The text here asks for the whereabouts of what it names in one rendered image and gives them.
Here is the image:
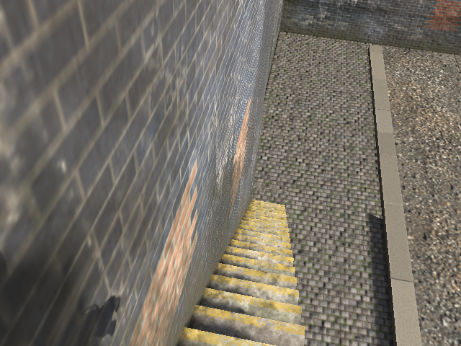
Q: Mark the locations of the stairs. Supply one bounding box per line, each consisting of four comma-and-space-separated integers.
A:
178, 200, 305, 346

